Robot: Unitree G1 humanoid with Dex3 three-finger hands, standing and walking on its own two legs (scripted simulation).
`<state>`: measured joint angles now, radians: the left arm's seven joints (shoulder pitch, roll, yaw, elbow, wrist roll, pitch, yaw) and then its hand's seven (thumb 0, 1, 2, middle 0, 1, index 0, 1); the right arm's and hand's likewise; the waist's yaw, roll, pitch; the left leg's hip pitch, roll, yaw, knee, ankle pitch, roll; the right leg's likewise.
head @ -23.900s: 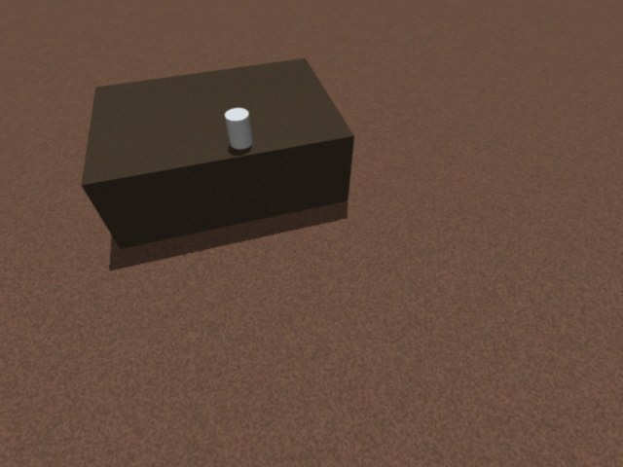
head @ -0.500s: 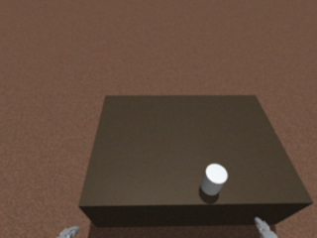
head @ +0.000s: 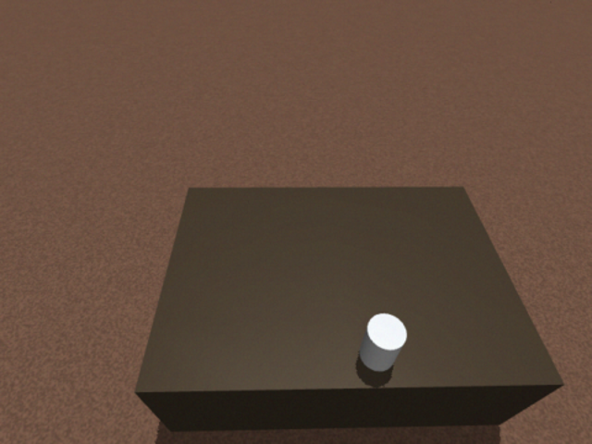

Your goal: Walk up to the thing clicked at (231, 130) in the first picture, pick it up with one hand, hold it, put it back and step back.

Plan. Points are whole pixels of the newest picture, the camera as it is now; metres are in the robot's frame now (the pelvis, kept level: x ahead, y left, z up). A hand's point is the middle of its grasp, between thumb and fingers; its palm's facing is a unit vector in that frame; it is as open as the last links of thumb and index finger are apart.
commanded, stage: home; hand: right
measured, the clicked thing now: (381, 343) +0.42 -0.20 -0.35
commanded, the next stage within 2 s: stand in 0.92 s
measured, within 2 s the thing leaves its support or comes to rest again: neither
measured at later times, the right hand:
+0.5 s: hand out of the picture +0.04 -0.23 -0.15, palm faces -0.05 +0.93 -0.36, open 17.3 cm
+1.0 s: hand out of the picture +0.07 -0.23 -0.15, palm faces -0.06 +0.93 -0.36, open 17.2 cm
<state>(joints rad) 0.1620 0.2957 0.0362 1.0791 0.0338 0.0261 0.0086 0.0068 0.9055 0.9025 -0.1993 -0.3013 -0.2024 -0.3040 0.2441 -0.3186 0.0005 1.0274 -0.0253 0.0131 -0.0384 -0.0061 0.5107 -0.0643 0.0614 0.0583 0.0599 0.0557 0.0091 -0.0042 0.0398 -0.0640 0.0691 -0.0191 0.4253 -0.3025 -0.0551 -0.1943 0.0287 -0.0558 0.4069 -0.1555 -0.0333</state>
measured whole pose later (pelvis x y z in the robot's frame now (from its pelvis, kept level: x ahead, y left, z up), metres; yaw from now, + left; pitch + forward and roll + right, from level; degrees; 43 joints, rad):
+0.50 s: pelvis -0.01 +0.01 +0.00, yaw +0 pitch -4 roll +0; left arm 0.14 0.32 0.03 1.16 0.02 0.02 0.00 0.01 0.91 0.90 -0.20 -0.30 -0.20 -0.31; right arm 0.22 -0.32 0.02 1.07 -0.02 0.00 -0.03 0.00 0.50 -0.07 0.06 0.06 0.06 0.06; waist 0.02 -0.01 0.04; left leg -0.05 0.04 -0.01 0.38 -0.27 -0.03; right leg -0.18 0.00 -0.04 0.36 -0.12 -0.01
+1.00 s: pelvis +0.01 +0.02 +0.01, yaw +1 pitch -3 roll +0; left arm 0.11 0.33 0.02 1.16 0.01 0.01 0.00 0.01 0.91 0.90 -0.20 -0.30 -0.20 -0.30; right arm 0.16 -0.34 0.01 1.09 -0.01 0.00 -0.02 0.00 0.49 -0.08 0.06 0.06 0.06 0.06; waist 0.01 0.00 0.05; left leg -0.03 0.02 -0.02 0.34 -0.26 -0.02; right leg -0.17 -0.02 -0.05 0.34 -0.13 0.00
